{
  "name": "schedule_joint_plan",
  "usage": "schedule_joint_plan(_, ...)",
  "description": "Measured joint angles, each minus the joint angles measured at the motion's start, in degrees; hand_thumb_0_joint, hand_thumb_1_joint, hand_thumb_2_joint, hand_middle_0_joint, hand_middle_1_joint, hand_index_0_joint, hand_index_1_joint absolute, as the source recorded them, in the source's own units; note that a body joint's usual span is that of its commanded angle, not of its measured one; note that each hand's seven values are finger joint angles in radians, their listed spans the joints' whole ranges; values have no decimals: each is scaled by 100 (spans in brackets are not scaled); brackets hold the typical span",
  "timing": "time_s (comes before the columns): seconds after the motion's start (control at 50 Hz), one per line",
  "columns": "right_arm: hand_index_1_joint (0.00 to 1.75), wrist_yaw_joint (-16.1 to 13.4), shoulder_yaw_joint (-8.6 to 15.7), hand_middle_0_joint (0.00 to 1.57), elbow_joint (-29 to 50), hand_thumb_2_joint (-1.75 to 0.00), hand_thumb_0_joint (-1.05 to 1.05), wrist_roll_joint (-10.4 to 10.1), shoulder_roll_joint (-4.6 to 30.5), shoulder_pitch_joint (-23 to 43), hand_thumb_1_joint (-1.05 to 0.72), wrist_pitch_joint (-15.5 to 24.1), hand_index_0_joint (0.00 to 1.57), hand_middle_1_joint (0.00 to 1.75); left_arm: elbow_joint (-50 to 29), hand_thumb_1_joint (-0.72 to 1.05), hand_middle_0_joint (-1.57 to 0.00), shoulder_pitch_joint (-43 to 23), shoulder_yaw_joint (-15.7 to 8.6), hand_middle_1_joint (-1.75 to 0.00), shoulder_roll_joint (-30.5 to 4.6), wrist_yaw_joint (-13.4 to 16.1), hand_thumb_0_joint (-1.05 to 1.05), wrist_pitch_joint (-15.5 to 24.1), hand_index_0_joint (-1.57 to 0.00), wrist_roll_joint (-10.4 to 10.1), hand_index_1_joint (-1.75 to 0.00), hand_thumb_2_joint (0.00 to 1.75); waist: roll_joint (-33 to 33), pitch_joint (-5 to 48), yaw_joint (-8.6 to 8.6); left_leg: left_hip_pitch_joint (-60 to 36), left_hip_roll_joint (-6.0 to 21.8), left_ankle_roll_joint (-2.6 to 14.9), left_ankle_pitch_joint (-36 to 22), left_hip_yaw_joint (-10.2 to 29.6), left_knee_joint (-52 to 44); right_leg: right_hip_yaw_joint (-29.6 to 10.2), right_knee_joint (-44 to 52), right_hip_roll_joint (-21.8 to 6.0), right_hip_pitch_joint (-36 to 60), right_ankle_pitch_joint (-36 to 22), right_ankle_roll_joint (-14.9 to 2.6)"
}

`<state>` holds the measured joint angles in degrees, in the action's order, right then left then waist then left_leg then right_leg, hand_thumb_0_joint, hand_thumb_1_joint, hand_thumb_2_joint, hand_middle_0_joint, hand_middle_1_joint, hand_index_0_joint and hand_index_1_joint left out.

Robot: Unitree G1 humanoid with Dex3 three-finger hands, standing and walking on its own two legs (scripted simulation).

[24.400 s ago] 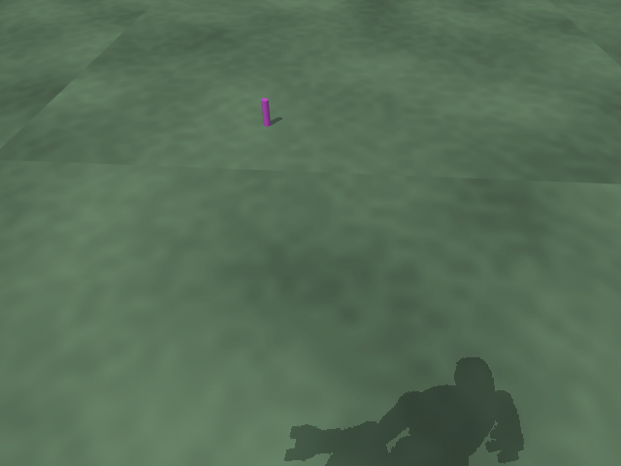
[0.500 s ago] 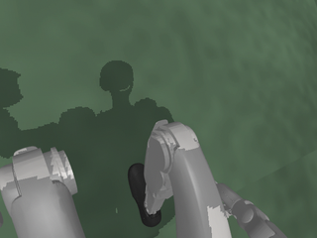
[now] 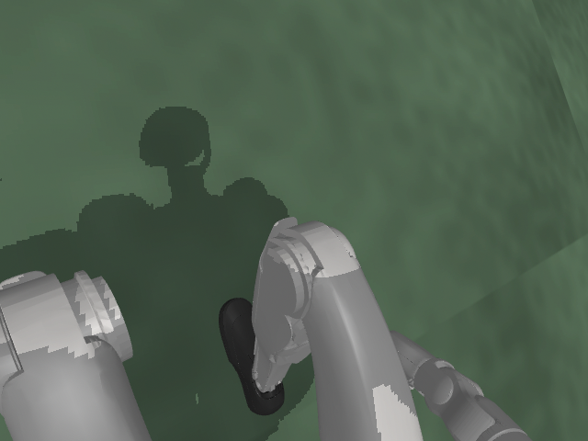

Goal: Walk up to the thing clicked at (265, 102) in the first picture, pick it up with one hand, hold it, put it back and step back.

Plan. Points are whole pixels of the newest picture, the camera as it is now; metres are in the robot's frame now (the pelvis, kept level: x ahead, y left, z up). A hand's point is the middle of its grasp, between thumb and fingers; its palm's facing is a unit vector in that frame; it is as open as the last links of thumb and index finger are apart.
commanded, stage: lower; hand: left
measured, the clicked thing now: out of the picture +0.43 +0.32 -0.19
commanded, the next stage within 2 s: loosen in 0.26 s
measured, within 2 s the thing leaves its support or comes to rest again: rests again in 0.26 s
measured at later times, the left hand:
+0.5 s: hand out of the picture +0.43 +0.30 -0.17, palm faces +0.41 -0.91 -0.01, open 5.1 cm
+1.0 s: hand out of the picture +0.44 +0.30 -0.17, palm faces +0.40 -0.91 +0.01, open 14.5 cm
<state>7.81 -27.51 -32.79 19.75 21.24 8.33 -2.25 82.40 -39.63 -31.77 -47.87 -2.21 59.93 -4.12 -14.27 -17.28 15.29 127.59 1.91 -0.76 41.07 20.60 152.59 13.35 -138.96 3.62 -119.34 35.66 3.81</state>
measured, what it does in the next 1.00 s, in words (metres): stands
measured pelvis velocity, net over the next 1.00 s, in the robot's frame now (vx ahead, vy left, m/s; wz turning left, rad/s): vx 0.00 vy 0.01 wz -0.03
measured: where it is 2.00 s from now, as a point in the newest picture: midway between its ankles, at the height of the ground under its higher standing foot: (187, 417)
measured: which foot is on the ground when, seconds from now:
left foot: down 0.00-1.00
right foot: down 0.00-1.00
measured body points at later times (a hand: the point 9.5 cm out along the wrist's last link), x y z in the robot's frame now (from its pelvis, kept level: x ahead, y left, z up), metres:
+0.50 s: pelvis +0.00 +0.00 +0.00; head +0.23 +0.18 +0.33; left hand +0.41 +0.35 -0.17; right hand +0.16 -0.25 -0.04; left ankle +0.08 +0.13 -0.25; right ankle +0.14 -0.12 -0.25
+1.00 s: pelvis +0.00 +0.01 +0.00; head +0.23 +0.19 +0.33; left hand +0.41 +0.35 -0.17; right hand +0.16 -0.24 -0.03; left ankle +0.08 +0.13 -0.25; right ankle +0.14 -0.12 -0.25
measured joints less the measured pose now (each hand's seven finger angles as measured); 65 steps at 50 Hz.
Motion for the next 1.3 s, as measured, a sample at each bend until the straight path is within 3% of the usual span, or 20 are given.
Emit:
schedule_joint_plan(0.44, 30, 11, -210, 21, 104, -90, -1, 103, 42, 143, -89, 1, 21, 30, 223, 20, -105, 95, 49, -113, -176, 179, 4, 232, -101, -7, -116, 112, -142, -143, 10, -71, 13, 11, -4, 159, 84, 108, 40, 72, 95, -89, 36)
schedule_joint_plan(0.6, 30, 10, -248, 21, 116, -90, -1, 109, 46, 133, -91, 34, 21, 30, 188, 18, -104, 59, 45, -101, -177, 151, 2, 324, -102, -100, -101, 88, -185, -139, -2, -88, 20, 23, 1, 185, 100, 127, 54, 88, 123, -101, 43)
schedule_joint_plan(0.8, 30, 11, -245, 21, 158, -90, -1, 84, 47, 127, -92, 24, 21, 30, 157, -14, -76, 61, 91, -63, -199, 102, 0, 289, -75, -149, -63, 48, -161, -118, -2, -85, 45, 71, 26, 179, 79, 131, 107, 105, 149, -86, 51)
schedule_joint_plan(1.02, 30, 14, -256, 21, 179, -90, -1, 96, 22, 161, -92, 10, 21, 30, 124, -40, -42, 50, 103, -30, -162, 141, -1, 300, -41, -111, -30, 23, -189, -115, -26, -93, 44, 79, 40, 189, 76, 146, 124, 105, 173, -73, 29)
schedule_joint_plan(1.12, 30, -7, -245, 21, 205, -90, -1, 85, 10, 176, -91, -2, 21, 30, -86, -48, -26, 103, -55, -17, -155, 75, -1, 267, -25, -98, -17, 15, -197, -139, -41, -101, 43, 89, 32, 194, 84, 148, 126, 109, 188, -81, 51)
schedule_joint_plan(1.24, 30, -42, -21, 21, 216, -90, -1, -28, -31, -36, -91, -88, 21, 30, -895, -54, -14, 258, -320, -8, -111, -128, -2, -107, -13, -49, -9, 9, -124, -7, -186, -105, 46, 61, 7, 140, 22, 120, 136, 81, 168, -86, -26)
schedule_joint_plan(1.3, 30, -58, 194, 21, 182, -90, -1, -190, -51, -253, -91, -140, 21, 30, -1414, -56, -11, 403, -224, -6, -22, -353, -2, -423, -10, -153, -6, 7, 26, 228, -302, -64, 35, 52, -23, 48, -90, 69, 173, 28, 120, -58, -67)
